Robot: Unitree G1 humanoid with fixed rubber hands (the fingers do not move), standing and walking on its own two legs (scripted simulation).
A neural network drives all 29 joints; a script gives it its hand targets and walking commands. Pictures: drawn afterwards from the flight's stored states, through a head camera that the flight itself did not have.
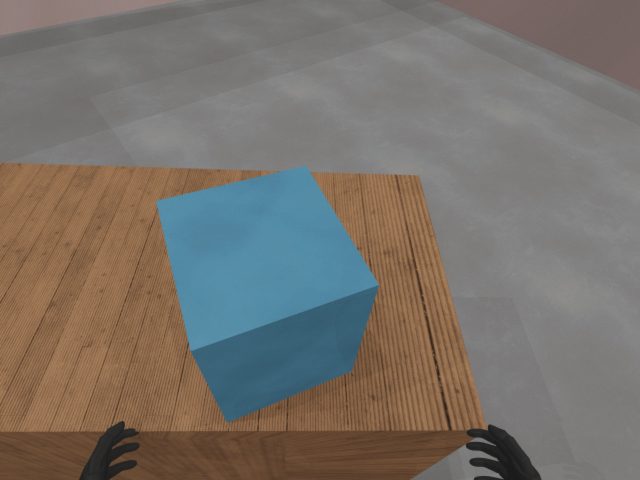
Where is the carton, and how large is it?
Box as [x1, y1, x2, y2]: [156, 166, 378, 422]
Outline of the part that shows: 306,166 156,201 190,350 227,422 350,371 378,286 377,282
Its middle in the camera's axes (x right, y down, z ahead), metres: -0.07 +0.07 +0.54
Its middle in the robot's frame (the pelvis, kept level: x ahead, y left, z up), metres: +0.36 +0.09 +0.00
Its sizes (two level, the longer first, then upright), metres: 0.210 0.200 0.250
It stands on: a pedestal, 0.66 m high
